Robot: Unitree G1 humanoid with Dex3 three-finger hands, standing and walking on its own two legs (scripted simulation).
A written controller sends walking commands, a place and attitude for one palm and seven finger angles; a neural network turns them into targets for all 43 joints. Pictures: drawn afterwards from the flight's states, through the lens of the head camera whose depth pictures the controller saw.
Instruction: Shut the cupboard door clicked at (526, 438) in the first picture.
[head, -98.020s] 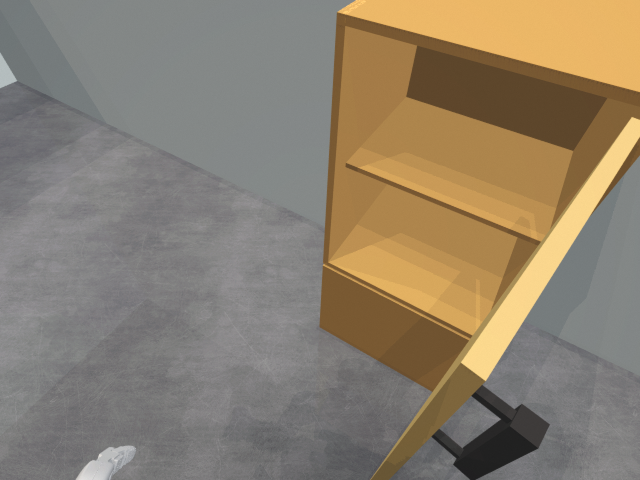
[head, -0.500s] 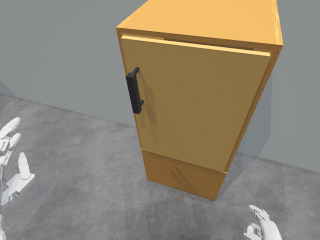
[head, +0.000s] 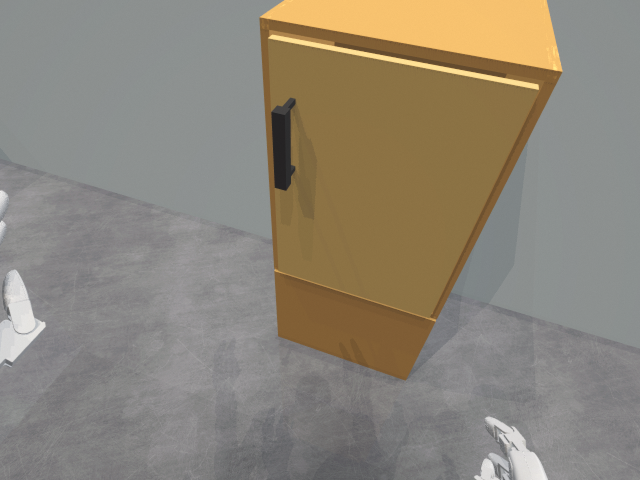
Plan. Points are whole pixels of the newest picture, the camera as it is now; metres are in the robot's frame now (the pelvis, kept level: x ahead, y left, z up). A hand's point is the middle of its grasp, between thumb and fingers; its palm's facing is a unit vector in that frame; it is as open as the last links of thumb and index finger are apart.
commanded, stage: step back with the hand held close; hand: left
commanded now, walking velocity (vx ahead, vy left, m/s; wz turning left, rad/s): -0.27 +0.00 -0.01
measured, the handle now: (286, 144) +0.65 +0.10 +0.08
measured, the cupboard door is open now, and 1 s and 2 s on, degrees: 0 0 0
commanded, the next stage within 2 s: stop stepping back and stand still in 0.58 s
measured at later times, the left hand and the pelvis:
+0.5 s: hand out of the picture +0.10 +0.29 +0.20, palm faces +0.52 -0.73 -0.45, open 7.4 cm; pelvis -0.08 +0.00 +0.00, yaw +6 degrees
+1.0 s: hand out of the picture -0.01 +0.26 +0.19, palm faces +0.40 -0.79 -0.46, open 7.4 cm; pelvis -0.22 -0.01 +0.01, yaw +0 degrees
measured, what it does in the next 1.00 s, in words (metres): walks backwards: right foot, then left foot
